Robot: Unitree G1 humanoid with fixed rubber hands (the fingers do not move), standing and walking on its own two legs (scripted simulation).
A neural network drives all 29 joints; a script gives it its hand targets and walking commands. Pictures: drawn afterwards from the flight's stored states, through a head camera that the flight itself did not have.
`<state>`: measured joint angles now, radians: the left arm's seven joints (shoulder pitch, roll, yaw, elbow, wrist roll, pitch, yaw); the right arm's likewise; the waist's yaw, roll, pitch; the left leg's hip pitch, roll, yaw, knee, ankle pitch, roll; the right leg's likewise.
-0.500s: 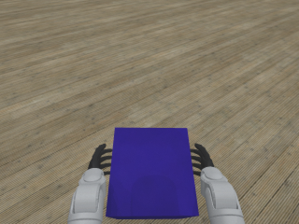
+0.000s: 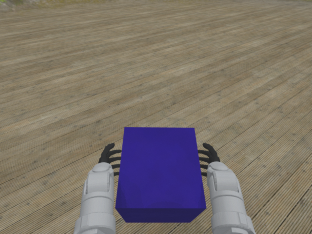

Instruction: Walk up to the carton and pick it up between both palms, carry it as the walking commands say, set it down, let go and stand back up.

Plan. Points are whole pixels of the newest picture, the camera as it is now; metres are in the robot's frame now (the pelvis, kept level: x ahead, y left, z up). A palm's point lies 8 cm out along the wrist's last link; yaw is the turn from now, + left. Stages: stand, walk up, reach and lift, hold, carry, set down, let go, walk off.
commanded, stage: set down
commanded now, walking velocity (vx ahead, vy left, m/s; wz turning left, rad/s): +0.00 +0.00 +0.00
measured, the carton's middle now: (158, 177) +0.34 -0.01 -0.04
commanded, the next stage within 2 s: none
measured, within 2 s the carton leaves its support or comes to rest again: neither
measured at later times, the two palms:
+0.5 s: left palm (109, 180) +0.34 +0.14 -0.04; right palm (203, 176) +0.33 -0.15 -0.04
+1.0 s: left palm (114, 187) +0.36 +0.14 -0.13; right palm (198, 185) +0.35 -0.16 -0.13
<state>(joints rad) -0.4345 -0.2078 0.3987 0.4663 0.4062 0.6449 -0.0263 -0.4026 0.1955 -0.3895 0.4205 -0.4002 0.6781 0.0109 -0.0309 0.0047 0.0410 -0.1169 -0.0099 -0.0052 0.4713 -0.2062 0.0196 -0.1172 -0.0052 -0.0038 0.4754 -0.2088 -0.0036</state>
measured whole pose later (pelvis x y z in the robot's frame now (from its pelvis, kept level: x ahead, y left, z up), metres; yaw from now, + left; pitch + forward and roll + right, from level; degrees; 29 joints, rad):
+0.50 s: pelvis +0.00 +0.00 -0.02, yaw +0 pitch +10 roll +0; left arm -0.43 -0.21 0.42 0.50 0.39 0.35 -0.01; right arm -0.42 0.20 -0.43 0.48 -0.39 0.36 0.00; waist -0.01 0.00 0.01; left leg -0.56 -0.01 -0.01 0.64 -0.24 0.01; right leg -0.56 0.00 0.00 0.62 -0.23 0.00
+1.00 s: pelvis -0.03 +0.01 -0.08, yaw +0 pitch +29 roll +0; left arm -0.60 -0.21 0.49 0.48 0.35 0.30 0.00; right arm -0.59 0.20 -0.51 0.47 -0.37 0.31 0.02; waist -0.02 0.01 -0.13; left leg -1.18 -0.02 0.01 0.98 -0.31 0.02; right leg -1.19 -0.01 0.02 0.99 -0.31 0.01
